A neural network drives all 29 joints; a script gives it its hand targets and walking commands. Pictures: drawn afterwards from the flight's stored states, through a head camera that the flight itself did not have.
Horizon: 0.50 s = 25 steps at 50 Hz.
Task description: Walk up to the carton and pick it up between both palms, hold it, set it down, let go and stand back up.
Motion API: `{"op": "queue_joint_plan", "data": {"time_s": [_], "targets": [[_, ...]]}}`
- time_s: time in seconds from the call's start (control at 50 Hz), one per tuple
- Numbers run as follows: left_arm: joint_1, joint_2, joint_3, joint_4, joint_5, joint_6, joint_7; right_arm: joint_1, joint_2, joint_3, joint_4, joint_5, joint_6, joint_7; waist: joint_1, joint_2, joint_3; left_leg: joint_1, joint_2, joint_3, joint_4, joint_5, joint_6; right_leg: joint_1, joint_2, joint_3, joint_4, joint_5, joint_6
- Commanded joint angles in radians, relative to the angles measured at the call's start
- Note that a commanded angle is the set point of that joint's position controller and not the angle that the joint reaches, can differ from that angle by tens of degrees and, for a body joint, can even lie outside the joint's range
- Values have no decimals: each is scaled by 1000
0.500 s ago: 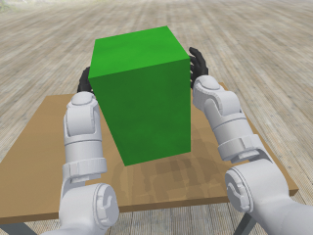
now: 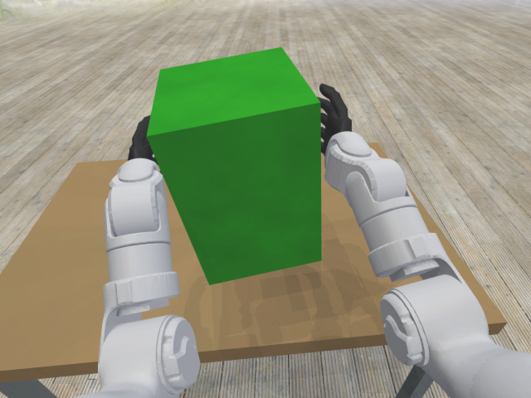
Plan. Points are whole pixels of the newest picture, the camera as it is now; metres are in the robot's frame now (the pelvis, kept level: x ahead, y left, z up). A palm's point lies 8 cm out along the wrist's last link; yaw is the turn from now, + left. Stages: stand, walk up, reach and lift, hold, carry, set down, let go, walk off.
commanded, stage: hold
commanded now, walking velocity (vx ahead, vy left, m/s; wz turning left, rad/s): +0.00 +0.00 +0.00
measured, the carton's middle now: (244, 169) +0.38 +0.00 +0.21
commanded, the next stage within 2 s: set down in 0.26 s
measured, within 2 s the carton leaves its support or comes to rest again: neither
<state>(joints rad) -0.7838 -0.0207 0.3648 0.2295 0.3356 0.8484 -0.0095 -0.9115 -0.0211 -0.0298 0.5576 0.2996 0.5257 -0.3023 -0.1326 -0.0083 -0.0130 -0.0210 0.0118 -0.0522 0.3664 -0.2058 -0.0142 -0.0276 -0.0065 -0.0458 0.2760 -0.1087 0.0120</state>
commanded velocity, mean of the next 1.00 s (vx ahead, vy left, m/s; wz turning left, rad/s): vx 0.00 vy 0.00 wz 0.00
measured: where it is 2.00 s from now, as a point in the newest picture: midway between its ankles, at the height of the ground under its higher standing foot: outside the picture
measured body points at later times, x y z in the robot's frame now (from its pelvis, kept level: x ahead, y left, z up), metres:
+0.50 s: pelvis +0.00 -0.01 +0.00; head -0.06 -0.01 +0.45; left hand +0.39 +0.13 +0.24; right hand +0.39 -0.14 +0.27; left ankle +0.01 +0.12 -0.75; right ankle +0.04 -0.13 -0.75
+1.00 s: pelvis +0.00 -0.01 +0.00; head -0.02 +0.02 +0.45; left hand +0.40 +0.13 +0.16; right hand +0.39 -0.14 +0.17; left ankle +0.01 +0.12 -0.75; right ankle +0.04 -0.13 -0.75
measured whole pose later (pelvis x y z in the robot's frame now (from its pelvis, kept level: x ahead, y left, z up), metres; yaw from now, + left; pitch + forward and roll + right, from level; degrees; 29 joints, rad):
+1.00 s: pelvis +0.00 -0.01 +0.00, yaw +3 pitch -8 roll -1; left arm -0.68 -0.07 0.29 0.35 0.35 0.47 0.06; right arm -0.71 0.06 -0.15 0.67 0.05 0.00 -0.15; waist -0.10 -0.06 0.10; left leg -0.02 0.01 -0.10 0.35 -0.19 -0.03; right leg 0.00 -0.01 -0.09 0.24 -0.10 0.00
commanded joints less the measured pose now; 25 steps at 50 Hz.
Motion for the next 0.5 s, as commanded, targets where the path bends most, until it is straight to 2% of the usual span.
{"op": "queue_joint_plan", "data": {"time_s": [0.0, 0.02, 0.04, 0.06, 0.08, 0.1, 0.12, 0.14, 0.2, 0.22, 0.24, 0.26, 0.28, 0.3, 0.32, 0.36, 0.38, 0.42, 0.44, 0.48], "targets": [[-801, -594, -518, -148, -193, -91, -141, -733, 616, 322, -255, 95, -40, 133, -9, 69, -405, -20, -61, 38, -57, 255, -38, 208, 92, -25, 13, 111, 32], [-796, -577, -498, -125, -181, -91, -140, -720, 606, 311, -216, 91, -34, 136, -12, 65, -377, -36, -62, 43, -63, 217, -34, 212, 92, -24, 6, 89, 34], [-807, -587, -504, -124, -193, -94, -140, -733, 616, 320, -233, 91, -41, 137, 0, 55, -381, -42, -60, 44, -57, 216, -38, 194, 94, -23, 9, 79, 33], [-829, -588, -499, -144, -183, -100, -138, -728, 620, 315, -211, 81, -41, 139, -4, 68, -397, -36, -63, 45, -67, 196, -33, 198, 87, -24, 7, 67, 34], [-804, -593, -512, -129, -191, -96, -139, -728, 610, 311, -237, 84, -48, 138, -20, 76, -395, -38, -63, 49, -63, 204, -35, 206, 91, -26, 14, 80, 30], [-830, -597, -518, -155, -196, -100, -139, -735, 618, 309, -211, 84, -47, 140, -16, 86, -420, -20, -62, 48, -60, 217, -38, 201, 94, -19, 12, 76, 26], [-825, -596, -527, -156, -204, -101, -136, -749, 625, 329, -237, 96, -51, 142, -12, 89, -439, -23, -58, 45, -56, 225, -37, 207, 98, -24, 22, 90, 31], [-825, -588, -518, -139, -199, -102, -132, -739, 621, 322, -229, 95, -49, 142, -8, 77, -410, -36, -63, 44, -54, 229, -33, 200, 95, -18, 13, 99, 32], [-811, -591, -511, -124, -193, -96, -134, -733, 603, 311, -208, 88, -44, 140, -10, 86, -415, -22, -59, 42, -54, 237, -35, 203, 93, -21, 15, 97, 28], [-792, -589, -499, -110, -188, -92, -138, -738, 617, 318, -220, 87, -45, 137, -6, 58, -399, -27, -64, 45, -53, 243, -30, 203, 91, -24, 7, 114, 33], [-809, -604, -512, -174, -199, -99, -141, -722, 626, 325, -229, 96, -49, 134, -6, 71, -437, 0, -67, 49, -42, 292, -42, 216, 97, -20, 18, 150, 33], [-812, -601, -506, -140, -211, -106, -137, -782, 596, 328, -220, 94, -55, 143, 18, 73, -473, -30, -60, 36, -24, 312, -59, 199, 84, -45, 20, 187, 18], [-827, -599, -501, -105, -215, -117, -134, -791, 602, 305, -216, 84, -67, 153, 15, 74, -438, -35, -65, 35, -30, 287, -54, 177, 78, -38, 14, 178, 20], [-820, -607, -498, -112, -211, -127, -135, -804, 606, 311, -211, 77, -73, 157, 25, 60, -477, -26, -64, 34, -35, 275, -45, 189, 79, -38, 13, 172, 19], [-847, -593, -479, -90, -203, -138, -137, -824, 605, 299, -208, 69, -88, 157, 31, 69, -471, -38, -66, 37, -36, 266, -49, 186, 77, -35, 14, 166, 26], [-818, -571, -437, -81, -177, -156, -142, -797, 608, 283, -163, 48, -94, 160, 34, 43, -455, -17, -62, 42, -42, 251, -42, 190, 71, -36, 12, 167, 24], [-832, -562, -423, -57, -173, -171, -145, -814, 619, 278, -161, 36, -112, 161, 38, 53, -444, -16, -68, 48, -48, 229, -45, 198, 65, -33, 12, 148, 30], [-842, -543, -402, -46, -161, -216, -158, -779, 618, 254, -130, -16, -154, 165, 25, 23, -432, -8, -76, 49, -50, 205, -32, 221, 57, -31, 8, 156, 43], [-823, -565, -407, -44, -156, -233, -162, -782, 628, 257, -151, -26, -185, 167, 30, 46, -457, 7, -74, 55, -51, 222, -41, 250, 53, -33, 11, 170, 38], [-814, -518, -366, -14, -126, -272, -177, -738, 611, 234, -103, -64, -233, 170, 40, 2, -419, -3, -84, 62, -61, 203, -25, 256, 48, -33, 0, 169, 57]]}}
